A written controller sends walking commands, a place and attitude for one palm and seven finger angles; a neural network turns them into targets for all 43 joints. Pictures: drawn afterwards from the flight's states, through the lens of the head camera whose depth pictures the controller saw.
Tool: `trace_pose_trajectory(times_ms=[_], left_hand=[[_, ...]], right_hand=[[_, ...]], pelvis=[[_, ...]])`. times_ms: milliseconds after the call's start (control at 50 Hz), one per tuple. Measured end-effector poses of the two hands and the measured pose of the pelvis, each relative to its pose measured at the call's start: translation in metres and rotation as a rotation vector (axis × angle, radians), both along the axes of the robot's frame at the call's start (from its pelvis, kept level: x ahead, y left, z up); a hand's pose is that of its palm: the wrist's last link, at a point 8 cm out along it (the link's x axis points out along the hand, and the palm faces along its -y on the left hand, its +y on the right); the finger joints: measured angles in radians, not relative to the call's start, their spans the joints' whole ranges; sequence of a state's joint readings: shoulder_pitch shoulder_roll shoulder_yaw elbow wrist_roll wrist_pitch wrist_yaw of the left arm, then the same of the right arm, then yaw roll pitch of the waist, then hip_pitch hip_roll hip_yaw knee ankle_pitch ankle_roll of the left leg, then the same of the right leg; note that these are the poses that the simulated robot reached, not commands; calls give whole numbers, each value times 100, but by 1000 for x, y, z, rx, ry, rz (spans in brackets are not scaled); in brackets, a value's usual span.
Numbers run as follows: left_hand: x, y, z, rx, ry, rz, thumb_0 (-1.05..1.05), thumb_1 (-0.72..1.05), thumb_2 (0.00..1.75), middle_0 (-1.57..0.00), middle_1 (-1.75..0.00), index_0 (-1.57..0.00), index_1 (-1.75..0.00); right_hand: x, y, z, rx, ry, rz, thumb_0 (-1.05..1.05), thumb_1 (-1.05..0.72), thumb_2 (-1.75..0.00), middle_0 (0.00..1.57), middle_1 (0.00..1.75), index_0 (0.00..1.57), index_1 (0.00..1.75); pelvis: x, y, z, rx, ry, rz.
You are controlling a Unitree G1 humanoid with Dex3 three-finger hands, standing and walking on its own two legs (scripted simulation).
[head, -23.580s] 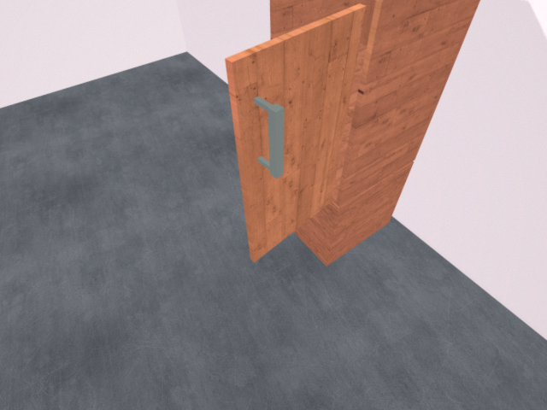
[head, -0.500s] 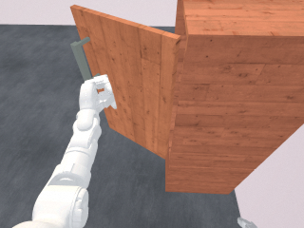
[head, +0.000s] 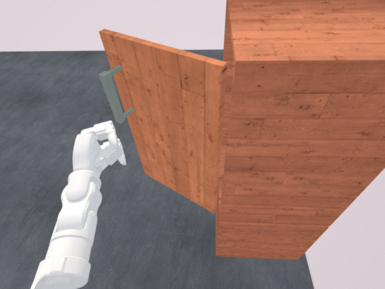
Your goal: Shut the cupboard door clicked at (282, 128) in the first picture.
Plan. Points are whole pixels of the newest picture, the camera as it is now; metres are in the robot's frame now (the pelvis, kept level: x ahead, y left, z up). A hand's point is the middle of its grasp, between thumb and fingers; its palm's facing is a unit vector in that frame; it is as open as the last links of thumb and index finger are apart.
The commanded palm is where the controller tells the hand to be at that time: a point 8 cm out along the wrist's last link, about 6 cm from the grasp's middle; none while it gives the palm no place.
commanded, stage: draw the hand back to the body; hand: left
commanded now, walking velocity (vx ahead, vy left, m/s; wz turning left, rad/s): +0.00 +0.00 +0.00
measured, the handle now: (118, 95) +0.58 +0.22 +0.10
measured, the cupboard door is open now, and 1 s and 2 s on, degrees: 60 60 60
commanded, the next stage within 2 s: step back with the hand held close in 1.24 s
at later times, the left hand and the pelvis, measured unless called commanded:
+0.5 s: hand (54, 195) +0.25 +0.24 +0.15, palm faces +0.32 -0.91 -0.25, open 3.6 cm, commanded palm +0.20 +0.27 +0.17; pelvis -0.01 +0.01 +0.02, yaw +1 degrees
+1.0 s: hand out of the picture +0.17 +0.29 +0.17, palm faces +0.49 -0.77 -0.41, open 7.0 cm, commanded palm +0.13 +0.32 +0.19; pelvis +0.00 +0.02 +0.02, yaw +1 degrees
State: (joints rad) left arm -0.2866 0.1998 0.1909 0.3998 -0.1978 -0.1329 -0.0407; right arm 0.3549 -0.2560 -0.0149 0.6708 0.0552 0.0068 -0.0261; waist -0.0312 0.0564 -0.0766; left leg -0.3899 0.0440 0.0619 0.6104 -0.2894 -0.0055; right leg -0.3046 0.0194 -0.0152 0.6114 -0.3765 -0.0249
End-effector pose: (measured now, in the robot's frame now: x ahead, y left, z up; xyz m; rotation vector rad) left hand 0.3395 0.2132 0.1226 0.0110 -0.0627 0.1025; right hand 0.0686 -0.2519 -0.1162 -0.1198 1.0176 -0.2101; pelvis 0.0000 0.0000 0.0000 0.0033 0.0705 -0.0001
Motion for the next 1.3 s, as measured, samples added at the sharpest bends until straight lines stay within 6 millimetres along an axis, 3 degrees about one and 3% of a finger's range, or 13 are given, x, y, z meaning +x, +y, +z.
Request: trace_pose_trajectory(times_ms=[180,240,360,460,580,760,940,1100,1300], left_hand=[[-47,15,16,0,11,-12,1,90,90,-127,-147,-128,-148],[-64,22,23,102,7,34,1,90,90,-123,-143,-124,-143],[-100,44,27,198,11,137,1,89,90,-110,-129,-111,-129],[-123,61,31,235,14,209,1,89,90,-98,-115,-99,-115],[-145,73,43,289,-7,256,1,89,90,-82,-98,-83,-98],[-176,93,57,380,-6,321,1,89,90,-57,-71,-58,-71],[-209,111,67,453,-1,408,1,89,90,-34,-45,-34,-45],[-206,109,56,399,9,430,1,89,90,-23,-34,-24,-34],[-197,105,63,421,-10,394,1,89,90,-21,-31,-22,-31]], right_hand=[[79,16,33,-20,-247,85,2,-91,-90,20,30,19,30],[103,27,50,-24,-329,120,2,-91,-90,20,30,19,30],[128,49,69,-17,-386,193,1,-90,-90,20,30,19,30],[128,62,66,-10,-357,236,1,-90,-90,20,30,20,30],[114,67,53,7,-296,235,2,-90,-90,20,30,20,30],[95,56,41,2,-240,187,2,-90,-90,20,30,20,30],[102,45,45,-29,-275,179,2,-90,-90,20,30,20,30],[118,49,53,-43,-312,212,2,-90,-90,20,30,20,30],[125,58,57,-19,-335,214,2,-90,-90,20,30,20,30]], pelvis=[[-4,5,5,1,-60,15],[-6,6,8,3,-85,15],[-8,7,14,2,-121,20],[-8,10,17,0,-140,25],[-6,14,18,0,-149,24],[-1,16,18,0,-148,16],[1,16,17,-2,-145,20],[0,15,17,0,-143,29],[6,14,17,-1,-140,20]])
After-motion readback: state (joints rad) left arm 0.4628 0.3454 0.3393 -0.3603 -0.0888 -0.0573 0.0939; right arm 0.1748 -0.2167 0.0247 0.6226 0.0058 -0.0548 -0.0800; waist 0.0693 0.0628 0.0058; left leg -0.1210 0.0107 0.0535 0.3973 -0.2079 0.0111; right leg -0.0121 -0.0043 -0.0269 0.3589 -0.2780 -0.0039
